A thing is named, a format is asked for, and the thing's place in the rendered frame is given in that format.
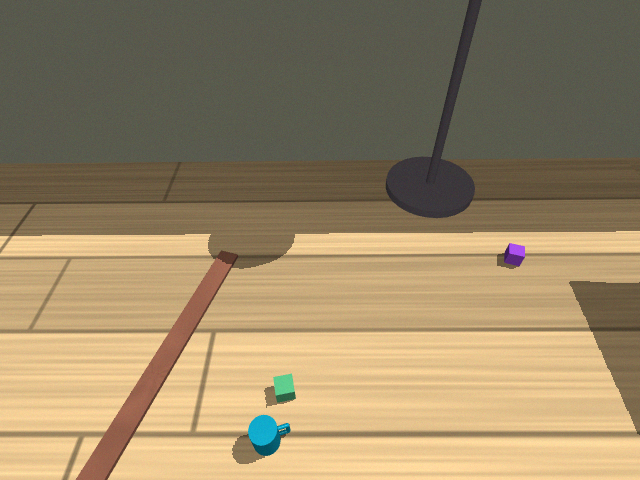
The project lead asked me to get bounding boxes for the coat stand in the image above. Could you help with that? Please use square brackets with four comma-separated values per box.
[386, 0, 482, 218]

